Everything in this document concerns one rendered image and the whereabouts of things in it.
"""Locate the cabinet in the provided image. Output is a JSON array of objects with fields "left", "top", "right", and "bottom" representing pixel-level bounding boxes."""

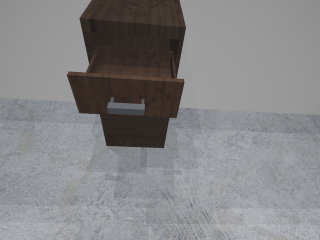
[{"left": 79, "top": 0, "right": 186, "bottom": 148}]

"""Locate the drawer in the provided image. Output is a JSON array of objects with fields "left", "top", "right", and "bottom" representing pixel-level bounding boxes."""
[{"left": 67, "top": 45, "right": 185, "bottom": 118}]

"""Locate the handle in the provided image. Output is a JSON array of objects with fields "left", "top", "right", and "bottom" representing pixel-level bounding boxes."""
[{"left": 107, "top": 97, "right": 145, "bottom": 116}]

